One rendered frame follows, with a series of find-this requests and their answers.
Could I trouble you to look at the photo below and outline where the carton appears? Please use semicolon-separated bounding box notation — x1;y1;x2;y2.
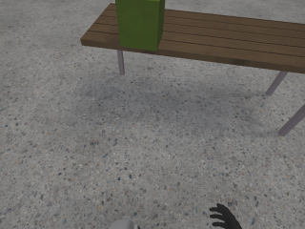
115;0;166;52

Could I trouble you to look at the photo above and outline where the right robot hand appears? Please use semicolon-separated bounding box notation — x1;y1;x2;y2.
209;203;242;229

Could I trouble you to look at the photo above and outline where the table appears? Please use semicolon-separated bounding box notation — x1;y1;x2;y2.
80;3;305;136

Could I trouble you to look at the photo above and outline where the robot left thigh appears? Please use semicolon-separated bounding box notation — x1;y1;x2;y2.
109;219;138;229

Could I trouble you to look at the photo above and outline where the robot left shin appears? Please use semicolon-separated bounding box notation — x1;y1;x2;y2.
122;216;134;222

